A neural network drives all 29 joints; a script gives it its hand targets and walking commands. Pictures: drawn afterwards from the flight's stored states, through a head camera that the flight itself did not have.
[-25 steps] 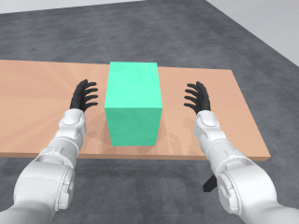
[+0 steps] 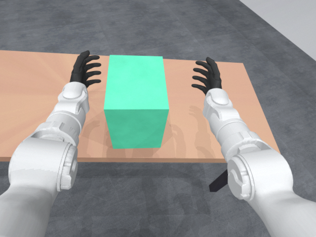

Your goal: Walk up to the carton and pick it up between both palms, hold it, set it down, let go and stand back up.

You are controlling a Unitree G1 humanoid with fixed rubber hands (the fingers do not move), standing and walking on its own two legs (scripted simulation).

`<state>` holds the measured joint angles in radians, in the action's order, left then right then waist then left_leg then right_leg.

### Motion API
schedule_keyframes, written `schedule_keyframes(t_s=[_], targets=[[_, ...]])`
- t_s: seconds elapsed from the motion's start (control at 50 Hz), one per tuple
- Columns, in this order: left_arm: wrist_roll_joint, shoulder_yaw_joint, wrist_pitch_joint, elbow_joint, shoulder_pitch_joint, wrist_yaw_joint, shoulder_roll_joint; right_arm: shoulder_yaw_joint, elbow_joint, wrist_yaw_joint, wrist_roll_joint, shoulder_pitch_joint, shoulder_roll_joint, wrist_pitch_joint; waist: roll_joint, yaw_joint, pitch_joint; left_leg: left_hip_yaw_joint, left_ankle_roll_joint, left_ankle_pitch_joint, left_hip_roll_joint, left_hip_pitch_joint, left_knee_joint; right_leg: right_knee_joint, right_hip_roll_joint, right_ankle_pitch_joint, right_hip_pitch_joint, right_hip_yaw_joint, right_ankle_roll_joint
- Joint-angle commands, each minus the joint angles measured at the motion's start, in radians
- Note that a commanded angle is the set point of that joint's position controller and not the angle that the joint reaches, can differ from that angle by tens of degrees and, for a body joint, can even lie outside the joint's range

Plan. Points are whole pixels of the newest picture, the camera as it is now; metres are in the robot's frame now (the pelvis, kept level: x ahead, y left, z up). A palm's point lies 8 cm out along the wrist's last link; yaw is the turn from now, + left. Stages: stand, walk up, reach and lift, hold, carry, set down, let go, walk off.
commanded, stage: reach and lift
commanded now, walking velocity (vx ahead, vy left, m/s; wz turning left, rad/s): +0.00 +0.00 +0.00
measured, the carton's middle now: (136, 104) +0.53 +0.06 -0.04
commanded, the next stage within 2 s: none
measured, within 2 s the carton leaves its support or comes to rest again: neither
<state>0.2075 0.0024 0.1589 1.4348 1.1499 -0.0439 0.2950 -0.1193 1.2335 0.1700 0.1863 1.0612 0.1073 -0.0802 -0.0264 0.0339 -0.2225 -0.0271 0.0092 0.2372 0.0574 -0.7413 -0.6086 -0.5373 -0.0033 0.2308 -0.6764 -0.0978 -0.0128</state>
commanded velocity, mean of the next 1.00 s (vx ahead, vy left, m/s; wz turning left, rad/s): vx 0.00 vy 0.00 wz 0.00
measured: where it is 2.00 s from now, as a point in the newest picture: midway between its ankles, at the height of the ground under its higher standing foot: outside the picture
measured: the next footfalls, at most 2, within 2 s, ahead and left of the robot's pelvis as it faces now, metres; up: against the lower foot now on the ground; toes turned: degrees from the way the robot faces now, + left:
none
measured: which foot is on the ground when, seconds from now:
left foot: down 0.00-1.00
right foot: down 0.00-1.00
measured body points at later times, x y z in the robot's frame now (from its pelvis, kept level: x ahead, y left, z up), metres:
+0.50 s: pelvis +0.01 +0.00 -0.01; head +0.14 +0.03 +0.42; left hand +0.48 +0.20 +0.01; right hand +0.48 -0.12 +0.01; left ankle +0.01 +0.12 -0.72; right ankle +0.00 -0.11 -0.72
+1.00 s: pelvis +0.01 +0.02 -0.01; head +0.18 +0.02 +0.41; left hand +0.49 +0.16 -0.01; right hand +0.47 -0.10 -0.03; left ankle +0.01 +0.12 -0.72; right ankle +0.00 -0.11 -0.72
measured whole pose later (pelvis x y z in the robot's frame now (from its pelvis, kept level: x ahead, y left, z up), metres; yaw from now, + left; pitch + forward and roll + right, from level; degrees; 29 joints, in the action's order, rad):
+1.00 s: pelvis +0.01 +0.02 -0.01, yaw -2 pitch +31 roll -3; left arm -0.29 -0.51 0.43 1.43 1.07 -0.12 0.10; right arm -0.64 1.23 0.13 -0.49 0.94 -0.08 -0.44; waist 0.02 -0.02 -0.19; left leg -0.06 -0.02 0.23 0.05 -0.93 -0.62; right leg -0.53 0.01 0.21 -0.87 -0.07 0.01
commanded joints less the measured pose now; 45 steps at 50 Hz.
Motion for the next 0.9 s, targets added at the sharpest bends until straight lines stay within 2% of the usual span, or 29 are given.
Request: schedule_keyframes(t_s=[0.0, 0.1, 0.12, 0.14, 0.16, 0.26, 0.4, 0.48, 0.58, 0.66, 0.78, 0.84, 0.88], targets=[[-0.022, -0.023, 0.063, -0.165, 0.558, 0.001, 0.126, -0.031, -0.188, -0.001, -0.035, 0.514, 0.155, -0.057, 0.118, -0.006, -0.765, -0.019, 0.072, -0.576, -0.053, 0.426, -0.005, 0.001, -0.024, -0.489, 0.369, 0.033, 0.029], [-0.050, -0.036, 0.095, -0.149, 0.547, 0.001, 0.105, -0.059, -0.172, -0.008, -0.069, 0.482, 0.137, -0.083, 0.134, -0.003, -0.763, -0.020, 0.078, -0.594, -0.049, 0.438, 0.001, 0.010, -0.021, -0.484, 0.346, 0.029, 0.024], [-0.048, -0.039, 0.087, -0.077, 0.519, 0.004, 0.149, -0.036, -0.159, -0.024, -0.048, 0.489, 0.154, -0.059, 0.130, -0.056, -0.754, -0.025, 0.068, -0.519, -0.036, 0.412, 0.024, 0.020, -0.008, -0.422, 0.321, 0.040, 0.007], [-0.040, -0.037, 0.095, -0.063, 0.501, 0.005, 0.142, -0.040, -0.145, -0.028, -0.055, 0.473, 0.142, -0.058, 0.112, -0.033, -0.728, -0.021, 0.063, -0.496, -0.036, 0.394, 0.032, 0.018, -0.007, -0.415, 0.328, 0.038, 0.009], [-0.043, -0.044, 0.110, -0.055, 0.488, 0.008, 0.130, -0.046, -0.138, -0.028, -0.072, 0.460, 0.136, -0.071, 0.106, -0.040, -0.724, -0.024, 0.060, -0.493, -0.036, 0.358, 0.032, 0.011, -0.003, -0.411, 0.345, 0.043, 0.011], [-0.055, -0.064, 0.198, -0.108, 0.512, 0.019, 0.114, -0.089, -0.194, -0.035, -0.143, 0.446, 0.092, -0.139, 0.111, -0.029, -0.807, -0.029, 0.065, -0.537, -0.039, 0.330, 0.008, -0.021, -0.001, -0.487, 0.352, 0.044, 0.020], [-0.101, -0.109, 0.266, -0.123, 0.516, 0.023, 0.074, -0.173, -0.195, -0.042, -0.251, 0.413, 0.048, -0.211, 0.133, -0.014, -0.904, -0.036, 0.072, -0.583, -0.042, 0.306, -0.048, -0.066, -0.003, -0.538, 0.315, 0.044, 0.025], [-0.160, -0.159, 0.291, -0.101, 0.488, 0.020, 0.059, -0.217, -0.180, -0.042, -0.303, 0.388, 0.032, -0.262, 0.139, -0.012, -0.938, -0.040, 0.074, -0.626, -0.046, 0.281, -0.080, -0.095, -0.008, -0.584, 0.308, 0.041, 0.033], [-0.225, -0.215, 0.310, -0.109, 0.484, -0.002, 0.005, -0.261, -0.184, -0.047, -0.361, 0.381, 0.019, -0.319, 0.163, -0.023, -1.002, -0.038, 0.086, -0.746, -0.043, 0.365, -0.127, -0.099, -0.028, -0.597, 0.213, 0.023, 0.034], [-0.290, -0.276, 0.322, -0.104, 0.455, 0.001, -0.066, -0.290, -0.179, -0.056, -0.427, 0.367, -0.040, -0.355, 0.142, -0.022, -1.004, -0.040, 0.078, -0.790, -0.042, 0.371, -0.135, -0.110, -0.027, -0.655, 0.227, 0.021, 0.045], [-0.432, -0.393, 0.324, -0.105, 0.403, -0.014, -0.141, -0.399, -0.135, -0.062, -0.588, 0.321, -0.101, -0.405, 0.119, -0.014, -0.946, -0.045, 0.074, -0.861, -0.037, 0.437, -0.118, -0.076, -0.044, -0.638, 0.184, 0.009, 0.050], [-0.472, -0.438, 0.310, -0.130, 0.379, -0.046, -0.120, -0.424, -0.131, -0.039, -0.610, 0.307, -0.071, -0.421, 0.106, -0.020, -0.955, -0.048, 0.072, -0.881, -0.040, 0.419, -0.107, -0.066, -0.054, -0.651, 0.208, 0.019, 0.050], [-0.503, -0.455, 0.306, -0.131, 0.374, -0.048, -0.187, -0.431, -0.128, -0.043, -0.643, 0.316, -0.155, -0.419, 0.084, -0.026, -0.934, -0.053, 0.059, -0.843, -0.038, 0.405, -0.094, -0.062, -0.051, -0.641, 0.235, 0.018, 0.049]])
